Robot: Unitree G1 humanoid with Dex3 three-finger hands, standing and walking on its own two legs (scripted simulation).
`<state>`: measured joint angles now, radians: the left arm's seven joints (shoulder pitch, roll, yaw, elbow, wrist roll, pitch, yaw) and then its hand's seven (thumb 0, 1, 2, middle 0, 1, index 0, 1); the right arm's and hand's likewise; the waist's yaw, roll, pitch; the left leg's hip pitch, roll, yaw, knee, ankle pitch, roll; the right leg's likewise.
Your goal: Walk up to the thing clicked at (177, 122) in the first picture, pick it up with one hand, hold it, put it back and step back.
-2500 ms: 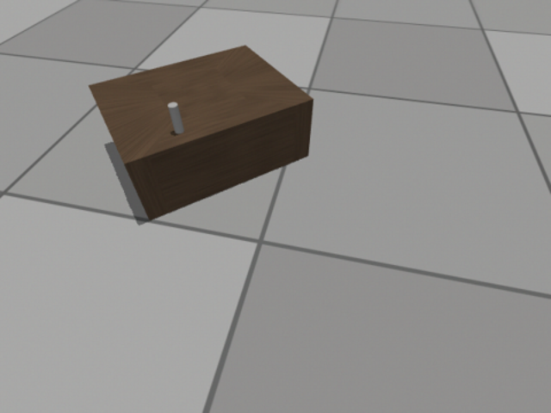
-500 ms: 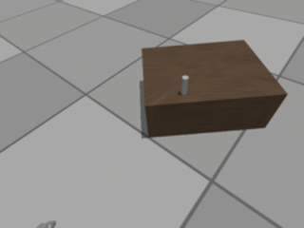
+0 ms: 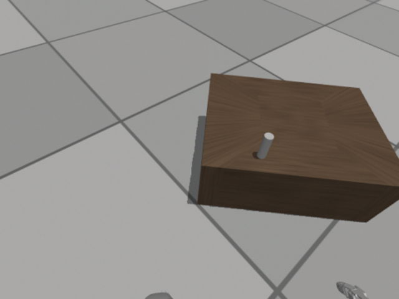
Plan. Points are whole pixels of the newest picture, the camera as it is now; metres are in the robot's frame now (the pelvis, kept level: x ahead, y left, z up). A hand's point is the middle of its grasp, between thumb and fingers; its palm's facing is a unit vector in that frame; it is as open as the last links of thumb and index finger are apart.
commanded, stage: walk up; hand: right
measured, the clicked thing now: (265, 146) +0.78 -0.26 -0.33
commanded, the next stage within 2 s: none
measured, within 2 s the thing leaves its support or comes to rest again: neither
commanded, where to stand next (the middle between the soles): +0.37 -0.07 m, yaw +3 degrees
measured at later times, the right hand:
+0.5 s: hand (370, 285) +0.21 -0.38 -0.14, palm faces -0.09 +0.94 -0.34, open 7.4 cm
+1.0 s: hand (328, 198) +0.41 -0.33 -0.11, palm faces -0.14 +0.92 -0.38, open 7.4 cm
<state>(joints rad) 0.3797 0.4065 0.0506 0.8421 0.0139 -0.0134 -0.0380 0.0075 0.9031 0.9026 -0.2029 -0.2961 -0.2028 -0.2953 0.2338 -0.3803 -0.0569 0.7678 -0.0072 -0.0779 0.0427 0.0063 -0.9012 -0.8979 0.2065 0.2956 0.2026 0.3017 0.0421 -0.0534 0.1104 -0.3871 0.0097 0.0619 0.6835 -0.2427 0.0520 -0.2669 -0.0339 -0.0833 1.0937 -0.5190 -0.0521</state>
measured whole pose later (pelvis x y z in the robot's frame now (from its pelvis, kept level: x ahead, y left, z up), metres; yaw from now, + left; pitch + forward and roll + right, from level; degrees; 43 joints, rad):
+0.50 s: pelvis +0.15 -0.11 +0.01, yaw +2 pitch -3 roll +2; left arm 0.33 0.39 0.07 0.84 0.01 -0.08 -0.05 0.00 0.90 0.90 -0.20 -0.30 -0.20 -0.30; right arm 0.34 -0.45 -0.05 0.88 0.00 -0.04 0.03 0.01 -0.90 -0.90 0.20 0.30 0.20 0.30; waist 0.03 0.05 0.07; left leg -0.44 0.00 -0.04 1.09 -0.38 0.03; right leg -0.28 -0.07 -0.09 0.61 -0.28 -0.02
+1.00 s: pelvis +0.26 -0.09 +0.01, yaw +6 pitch -4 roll -1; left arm 0.31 0.40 0.02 0.85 -0.01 -0.03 0.00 0.01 0.90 0.90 -0.20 -0.30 -0.20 -0.30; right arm 0.16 -0.36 -0.04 0.81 0.00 -0.04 0.03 0.01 -0.90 -0.90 0.21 0.30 0.20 0.30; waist 0.03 -0.03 0.14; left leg -0.34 0.01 0.03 0.60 -0.19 0.05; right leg -0.36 -0.03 -0.04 1.09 -0.52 -0.04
